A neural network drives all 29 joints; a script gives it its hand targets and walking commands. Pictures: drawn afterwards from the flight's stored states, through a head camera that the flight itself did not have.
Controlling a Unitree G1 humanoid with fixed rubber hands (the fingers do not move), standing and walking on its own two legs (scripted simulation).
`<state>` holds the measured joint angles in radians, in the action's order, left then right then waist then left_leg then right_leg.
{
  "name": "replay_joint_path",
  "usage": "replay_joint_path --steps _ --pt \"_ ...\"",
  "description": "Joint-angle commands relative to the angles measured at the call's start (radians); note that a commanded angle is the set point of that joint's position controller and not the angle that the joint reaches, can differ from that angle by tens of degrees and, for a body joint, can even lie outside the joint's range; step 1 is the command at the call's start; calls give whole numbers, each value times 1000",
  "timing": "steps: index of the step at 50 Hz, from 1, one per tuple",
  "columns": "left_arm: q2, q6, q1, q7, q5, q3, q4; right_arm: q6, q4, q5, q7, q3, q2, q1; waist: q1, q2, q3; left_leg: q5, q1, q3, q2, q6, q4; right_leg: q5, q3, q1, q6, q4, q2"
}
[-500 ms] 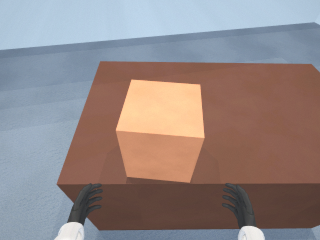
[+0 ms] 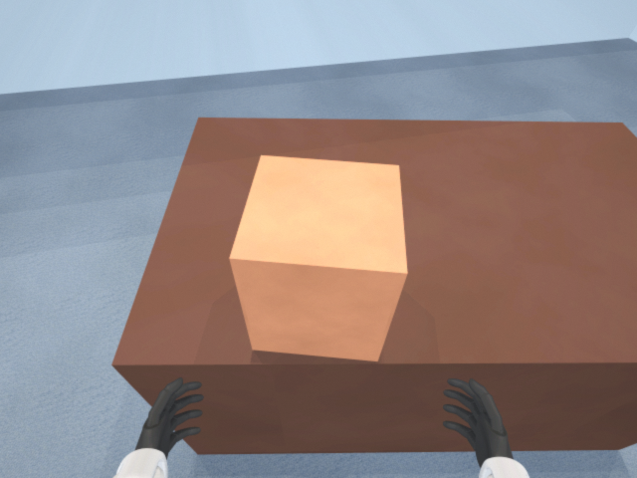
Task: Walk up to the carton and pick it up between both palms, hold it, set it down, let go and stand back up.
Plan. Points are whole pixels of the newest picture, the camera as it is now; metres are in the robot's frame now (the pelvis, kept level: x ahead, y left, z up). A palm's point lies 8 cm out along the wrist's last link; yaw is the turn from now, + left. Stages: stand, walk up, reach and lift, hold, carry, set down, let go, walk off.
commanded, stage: set down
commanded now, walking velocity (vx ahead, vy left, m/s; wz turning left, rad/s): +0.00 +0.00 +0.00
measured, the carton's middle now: (321, 262) +0.43 +0.02 -0.01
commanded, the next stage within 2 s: let go in 0.32 s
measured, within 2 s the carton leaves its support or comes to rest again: neither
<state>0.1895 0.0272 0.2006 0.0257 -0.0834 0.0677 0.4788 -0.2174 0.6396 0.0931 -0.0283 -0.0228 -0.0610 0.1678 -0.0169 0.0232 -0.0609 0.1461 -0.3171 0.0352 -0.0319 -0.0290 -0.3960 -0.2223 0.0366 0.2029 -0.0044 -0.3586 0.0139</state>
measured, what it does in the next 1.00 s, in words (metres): stands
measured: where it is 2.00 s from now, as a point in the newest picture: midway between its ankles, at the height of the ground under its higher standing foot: outside the picture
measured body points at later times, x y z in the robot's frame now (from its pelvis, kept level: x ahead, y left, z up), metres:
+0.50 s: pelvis +0.00 +0.00 +0.00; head +0.02 +0.02 +0.45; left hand +0.19 +0.23 -0.08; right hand +0.18 -0.21 -0.08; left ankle +0.03 +0.13 -0.74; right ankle -0.03 -0.11 -0.74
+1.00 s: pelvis +0.00 +0.00 +0.00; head +0.01 +0.02 +0.45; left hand +0.16 +0.26 -0.10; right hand +0.17 -0.25 -0.08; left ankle +0.03 +0.13 -0.74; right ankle -0.03 -0.11 -0.74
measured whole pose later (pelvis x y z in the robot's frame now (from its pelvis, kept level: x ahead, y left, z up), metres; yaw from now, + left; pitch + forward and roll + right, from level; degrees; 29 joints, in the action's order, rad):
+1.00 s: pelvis +0.00 +0.00 +0.00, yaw +0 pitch +2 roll -1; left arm 0.25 0.03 0.21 -0.01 -0.05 0.07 0.60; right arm -0.06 0.69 0.05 -0.01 -0.02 -0.22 0.17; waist 0.00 0.02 -0.05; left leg 0.19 -0.32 0.04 -0.03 -0.03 -0.46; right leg -0.26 0.04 0.20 -0.01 -0.42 0.01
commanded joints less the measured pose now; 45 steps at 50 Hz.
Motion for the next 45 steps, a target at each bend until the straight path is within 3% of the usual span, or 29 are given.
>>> replay_joint_path --steps 1,39,40,41,45 --pt "127 6 -55 -12 77 -37 -73 -17 20 -82 15 -1 -200 -75 18 -60 -13 -99 421 -105 29 -24 33 14 -5 75 -22 87 3" --pt "85 47 -38 -36 115 -51 -52 -30 75 -93 57 -27 -270 -87 17 -72 -21 -161 439 -96 28 -20 0 74 23 104 -15 51 18" --pt "286 -12 29 -53 162 54 1 57 95 -171 20 -70 -427 -1 67 -80 -144 -464 260 33 -82 36 -99 194 -55 -48 9 -85 -72" --pt "286 -28 67 -57 154 63 20 93 76 -169 8 -75 -422 -30 68 -49 -174 -412 234 18 -73 47 -109 205 -62 -90 16 -93 -77" --pt "255 -51 38 -44 152 52 55 140 36 -163 1 -60 -388 -50 52 -73 -104 -136 132 33 -62 50 -70 65 -77 -53 10 -75 -80"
